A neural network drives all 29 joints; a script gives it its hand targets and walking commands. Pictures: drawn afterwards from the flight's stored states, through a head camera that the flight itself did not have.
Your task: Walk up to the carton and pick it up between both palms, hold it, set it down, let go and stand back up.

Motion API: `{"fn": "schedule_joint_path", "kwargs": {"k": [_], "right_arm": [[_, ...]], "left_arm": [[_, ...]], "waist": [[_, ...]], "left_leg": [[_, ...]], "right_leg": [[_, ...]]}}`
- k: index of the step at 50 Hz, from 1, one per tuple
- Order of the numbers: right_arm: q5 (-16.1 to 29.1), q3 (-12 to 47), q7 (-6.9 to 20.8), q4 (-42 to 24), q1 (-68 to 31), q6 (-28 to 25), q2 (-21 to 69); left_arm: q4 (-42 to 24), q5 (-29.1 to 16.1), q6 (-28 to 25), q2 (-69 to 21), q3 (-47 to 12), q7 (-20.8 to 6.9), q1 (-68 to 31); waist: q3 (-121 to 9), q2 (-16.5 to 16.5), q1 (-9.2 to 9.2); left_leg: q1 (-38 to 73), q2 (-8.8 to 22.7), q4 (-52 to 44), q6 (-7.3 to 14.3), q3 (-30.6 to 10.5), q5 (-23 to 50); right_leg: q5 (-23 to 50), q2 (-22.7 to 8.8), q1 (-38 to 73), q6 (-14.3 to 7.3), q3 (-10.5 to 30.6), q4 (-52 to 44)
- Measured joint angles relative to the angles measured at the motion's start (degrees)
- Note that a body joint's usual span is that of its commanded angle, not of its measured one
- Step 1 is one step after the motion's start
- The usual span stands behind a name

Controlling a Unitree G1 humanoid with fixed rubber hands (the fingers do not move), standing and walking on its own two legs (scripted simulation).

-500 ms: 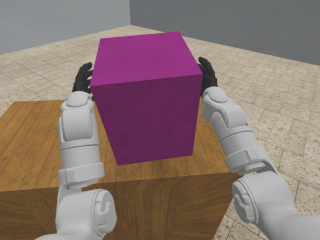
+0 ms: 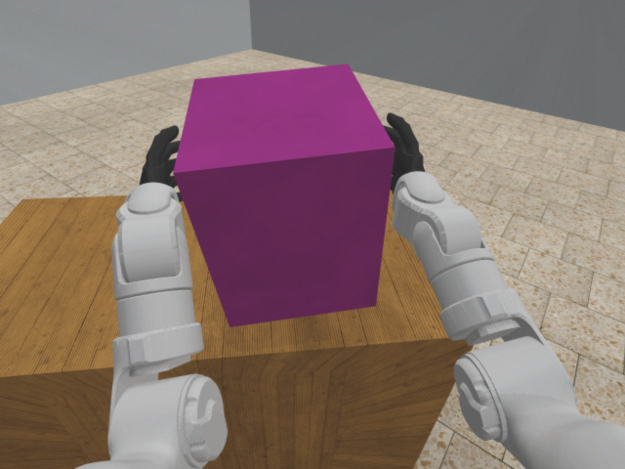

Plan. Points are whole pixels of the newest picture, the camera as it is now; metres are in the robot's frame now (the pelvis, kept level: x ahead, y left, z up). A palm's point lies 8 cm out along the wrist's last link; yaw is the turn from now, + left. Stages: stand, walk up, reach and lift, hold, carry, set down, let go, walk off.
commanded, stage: hold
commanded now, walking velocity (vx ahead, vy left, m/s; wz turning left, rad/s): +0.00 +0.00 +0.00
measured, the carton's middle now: (288, 196) +0.39 +0.00 +0.21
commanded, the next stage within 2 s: none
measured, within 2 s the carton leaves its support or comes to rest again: neither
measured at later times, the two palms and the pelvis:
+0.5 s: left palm (157, 192) +0.36 +0.16 +0.24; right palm (402, 177) +0.36 -0.13 +0.25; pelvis +0.00 +0.00 +0.00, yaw +0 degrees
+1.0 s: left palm (161, 189) +0.36 +0.15 +0.24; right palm (404, 174) +0.36 -0.14 +0.25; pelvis +0.00 +0.00 +0.00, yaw +0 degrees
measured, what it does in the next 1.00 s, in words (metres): stands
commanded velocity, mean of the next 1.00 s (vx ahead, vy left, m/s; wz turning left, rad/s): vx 0.00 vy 0.00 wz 0.00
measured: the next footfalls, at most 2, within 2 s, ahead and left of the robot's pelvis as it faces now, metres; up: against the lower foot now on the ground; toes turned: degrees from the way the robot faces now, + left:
none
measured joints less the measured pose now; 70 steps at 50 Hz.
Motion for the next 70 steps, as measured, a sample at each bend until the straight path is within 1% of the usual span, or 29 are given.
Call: {"fn": "schedule_joint_path", "kwargs": {"k": [5,12,21,29,35,41,50,56,60,70], "right_arm": [[-0.46,-0.94,0.75,0.54,-0.07,0.0,0.39],[-1.19,-1.31,0.8,0.95,-0.72,0.01,0.42],[-1.21,-1.27,0.6,1.5,-0.98,0.1,0.68],[-0.68,-1.06,0.67,1.0,-0.95,-0.37,0.13],[-0.73,-1.56,0.96,2.1,-1.64,0.2,0.09],[-0.52,-1.24,0.79,1.28,-1.5,-0.03,0.13],[-0.74,-1.28,0.8,2.35,-1.71,0.41,-0.03],[-0.19,-0.45,0.17,1.1,-1.0,0.17,-0.11],[-0.2,-0.11,0.0,1.37,-1.04,0.46,-0.07],[-0.51,-1.04,0.04,0.92,-0.87,0.27,0.63]], "left_arm": [[0.51,0.28,0.09,-0.08,-0.03,0.07,-0.21],[1.67,0.11,-0.36,0.19,0.26,0.06,-1.21],[2.01,0.02,-0.39,0.41,0.5,-0.17,-1.06],[1.54,-0.58,-0.79,0.48,-0.23,0.49,-1.0],[2.42,0.07,-0.4,0.02,0.45,0.42,-1.59],[1.15,-0.49,-0.51,0.33,-0.24,0.84,-0.79],[2.93,0.12,-0.42,0.19,0.15,0.53,-1.56],[1.78,-0.53,-0.62,0.26,0.08,0.54,-0.76],[1.79,0.02,-0.32,0.05,0.63,0.1,-0.8],[1.15,-0.09,-0.19,0.41,0.25,-0.06,-0.59]], "waist": [[-0.33,0.24,0.43],[-0.43,0.42,0.72],[-0.21,0.07,0.38],[-0.68,0.25,0.4],[-0.55,-0.06,0.67],[-0.81,0.13,0.34],[-0.58,0.8,0.48],[-0.72,0.7,0.21],[-0.33,0.22,0.33],[-0.42,0.23,0.38]], "left_leg": [[-0.32,-0.04,-0.06,0.05,0.23,0.1],[-0.47,-0.11,-0.38,0.07,0.07,0.42],[-0.65,-0.17,-0.22,0.1,-0.08,0.46],[-1.45,-0.16,0.11,0.22,0.09,0.32],[-0.88,-0.15,-0.28,0.18,0.27,0.38],[-1.24,-0.1,0.06,0.07,-0.01,0.2],[-0.79,-0.12,-0.15,0.05,-0.08,0.19],[-0.7,-0.04,-0.03,-0.07,-0.35,0.03],[0.17,-0.05,-0.29,-0.12,-0.34,0.03],[-0.61,-0.28,-0.08,0.08,-0.32,0.29]], "right_leg": [[-0.08,-0.05,-0.6,-0.03,0.26,0.4],[0.11,-0.06,-0.74,-0.02,0.16,0.19],[0.19,-0.08,-0.8,0.02,0.09,0.19],[0.27,-0.05,-1.54,0.11,0.34,0.26],[0.2,-0.03,-1.23,0.04,0.57,0.26],[0.08,0.07,-1.35,-0.03,0.36,0.3],[-0.01,0.1,-0.91,-0.09,0.38,0.14],[-0.09,0.23,-0.61,-0.16,0.19,-0.03],[-0.17,0.25,0.15,-0.19,0.25,-0.09],[-0.06,0.03,-0.73,-0.05,0.31,0.39]]}}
